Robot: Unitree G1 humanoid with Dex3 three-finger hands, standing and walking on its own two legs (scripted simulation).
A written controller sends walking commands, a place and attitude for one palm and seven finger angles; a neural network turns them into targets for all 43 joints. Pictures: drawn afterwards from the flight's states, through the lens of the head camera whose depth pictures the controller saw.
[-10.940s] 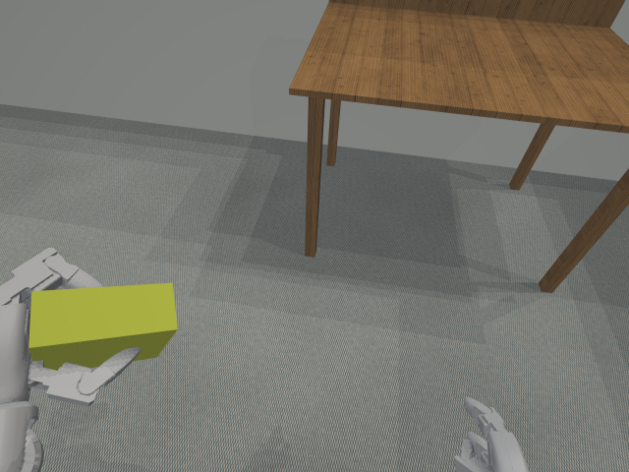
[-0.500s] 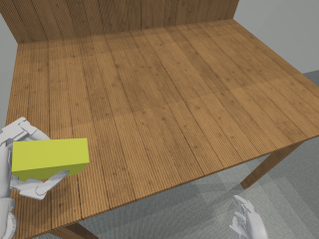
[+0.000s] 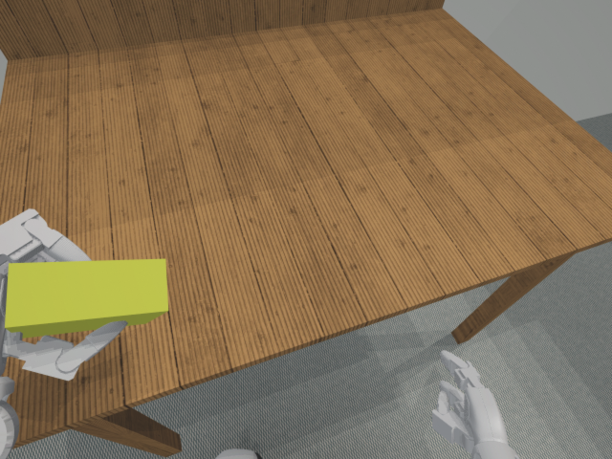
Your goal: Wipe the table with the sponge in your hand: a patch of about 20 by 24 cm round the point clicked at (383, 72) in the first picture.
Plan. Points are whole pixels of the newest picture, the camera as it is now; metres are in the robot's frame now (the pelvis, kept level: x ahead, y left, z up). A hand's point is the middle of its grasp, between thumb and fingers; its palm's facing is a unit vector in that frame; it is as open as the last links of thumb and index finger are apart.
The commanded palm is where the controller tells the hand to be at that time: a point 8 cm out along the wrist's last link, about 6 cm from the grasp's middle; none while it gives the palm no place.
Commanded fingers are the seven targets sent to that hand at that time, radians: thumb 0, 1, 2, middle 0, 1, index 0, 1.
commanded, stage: shuffle to correct the standing spot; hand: left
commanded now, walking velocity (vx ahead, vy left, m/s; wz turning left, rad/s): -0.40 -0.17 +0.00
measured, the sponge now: (112, 297) +0.23 +0.21 +0.14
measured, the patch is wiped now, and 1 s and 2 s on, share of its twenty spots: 0.00 0.00 0.00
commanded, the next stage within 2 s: come to a stop and stand still in 0.88 s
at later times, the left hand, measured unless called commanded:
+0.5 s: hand (71, 321) +0.20 +0.23 +0.16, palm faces +0.35 -0.82 -0.45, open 9.1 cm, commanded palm +0.14 +0.26 +0.18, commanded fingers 0.00 0.10 1.30 -1.20 -1.60 -1.20 -1.60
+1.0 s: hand (130, 341) +0.19 +0.17 +0.16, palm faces +0.26 -0.83 -0.49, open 9.1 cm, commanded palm +0.13 +0.23 +0.18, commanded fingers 0.00 0.10 1.30 -1.20 -1.60 -1.20 -1.60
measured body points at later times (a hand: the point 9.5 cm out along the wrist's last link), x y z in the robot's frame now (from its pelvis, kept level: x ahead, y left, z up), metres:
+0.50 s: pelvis -0.02 -0.02 -0.01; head +0.02 +0.00 +0.44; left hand +0.17 +0.27 +0.18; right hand +0.14 -0.25 -0.09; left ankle +0.04 +0.13 -0.74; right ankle +0.02 -0.11 -0.74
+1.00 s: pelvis -0.03 -0.05 -0.01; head +0.04 -0.04 +0.44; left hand +0.17 +0.22 +0.19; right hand +0.14 -0.28 -0.10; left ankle -0.05 +0.10 -0.70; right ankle +0.02 -0.11 -0.74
